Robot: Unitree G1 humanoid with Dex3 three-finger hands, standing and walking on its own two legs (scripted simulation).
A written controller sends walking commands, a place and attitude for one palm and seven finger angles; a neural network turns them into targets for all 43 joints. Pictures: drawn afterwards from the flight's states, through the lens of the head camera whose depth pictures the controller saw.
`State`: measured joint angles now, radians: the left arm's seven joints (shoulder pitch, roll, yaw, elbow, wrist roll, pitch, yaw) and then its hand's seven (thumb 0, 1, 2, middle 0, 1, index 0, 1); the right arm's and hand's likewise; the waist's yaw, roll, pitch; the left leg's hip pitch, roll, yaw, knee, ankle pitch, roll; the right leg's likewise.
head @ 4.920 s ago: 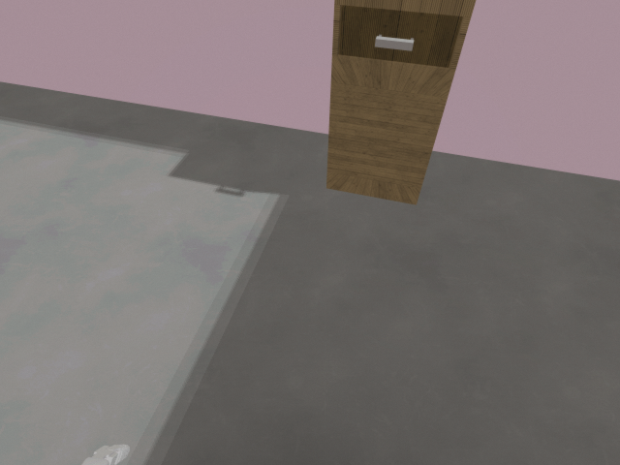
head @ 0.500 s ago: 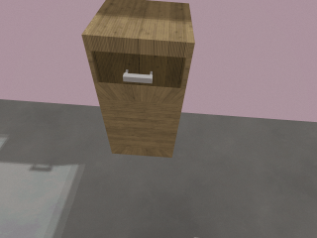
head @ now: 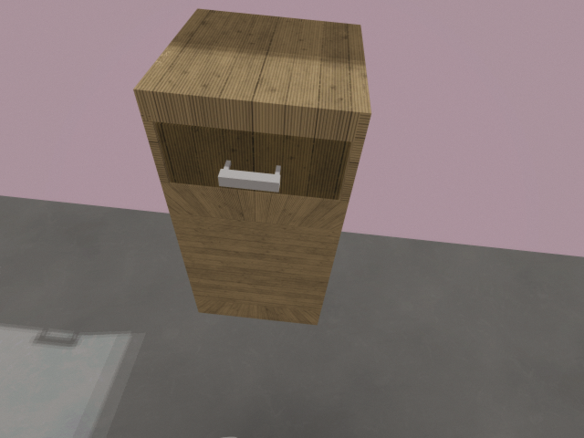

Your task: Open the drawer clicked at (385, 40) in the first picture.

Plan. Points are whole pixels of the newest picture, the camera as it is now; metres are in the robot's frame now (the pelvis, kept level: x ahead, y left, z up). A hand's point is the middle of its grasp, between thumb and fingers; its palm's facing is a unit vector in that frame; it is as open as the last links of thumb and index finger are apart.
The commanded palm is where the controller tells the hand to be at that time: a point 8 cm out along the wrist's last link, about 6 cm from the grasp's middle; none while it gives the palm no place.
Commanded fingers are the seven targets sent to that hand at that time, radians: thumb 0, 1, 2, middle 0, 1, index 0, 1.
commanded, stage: take the last steps up to it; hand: left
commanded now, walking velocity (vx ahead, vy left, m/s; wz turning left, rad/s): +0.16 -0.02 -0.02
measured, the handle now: (251, 173) +0.62 +0.13 -0.02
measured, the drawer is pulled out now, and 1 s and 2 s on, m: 0.00 0.00 0.00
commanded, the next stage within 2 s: come to a stop and stand still in 0.04 s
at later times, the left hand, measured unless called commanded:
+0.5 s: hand out of the picture +0.15 +0.18 -0.17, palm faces -0.04 -0.97 -0.25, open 7.3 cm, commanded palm none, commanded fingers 0.00 0.90 0.90 -0.20 -0.30 -0.20 -0.30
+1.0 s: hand out of the picture +0.10 +0.23 -0.17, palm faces -0.03 -0.97 -0.25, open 7.4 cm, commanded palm none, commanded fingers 0.00 0.90 0.90 -0.20 -0.30 -0.20 -0.30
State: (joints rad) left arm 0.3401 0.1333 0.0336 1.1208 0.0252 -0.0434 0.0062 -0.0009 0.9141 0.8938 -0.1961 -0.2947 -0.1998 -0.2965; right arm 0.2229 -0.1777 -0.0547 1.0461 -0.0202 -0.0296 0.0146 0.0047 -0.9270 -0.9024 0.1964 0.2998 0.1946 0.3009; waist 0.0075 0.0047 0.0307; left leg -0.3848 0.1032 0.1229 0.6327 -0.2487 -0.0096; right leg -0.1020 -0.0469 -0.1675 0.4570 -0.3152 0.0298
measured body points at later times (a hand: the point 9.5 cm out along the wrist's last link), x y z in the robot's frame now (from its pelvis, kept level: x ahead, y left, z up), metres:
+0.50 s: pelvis +0.09 +0.00 +0.00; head +0.11 -0.02 +0.45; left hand +0.15 +0.23 -0.15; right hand +0.07 -0.21 -0.17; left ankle +0.08 +0.10 -0.73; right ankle +0.12 -0.13 -0.73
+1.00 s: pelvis +0.05 +0.03 -0.01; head +0.02 +0.03 +0.44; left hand +0.11 +0.28 -0.15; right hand +0.12 -0.22 -0.14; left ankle +0.06 +0.13 -0.73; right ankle +0.11 -0.11 -0.73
